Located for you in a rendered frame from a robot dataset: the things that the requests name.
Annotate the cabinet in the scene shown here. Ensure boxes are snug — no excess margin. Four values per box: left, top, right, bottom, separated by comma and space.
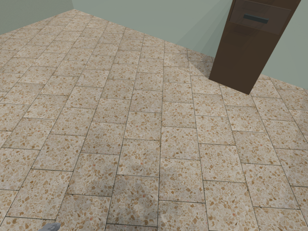
209, 0, 301, 95

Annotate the handle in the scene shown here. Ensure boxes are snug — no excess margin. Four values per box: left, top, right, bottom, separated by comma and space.
243, 13, 269, 24

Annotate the drawer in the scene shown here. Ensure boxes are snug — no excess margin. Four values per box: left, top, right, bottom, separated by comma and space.
230, 0, 291, 34

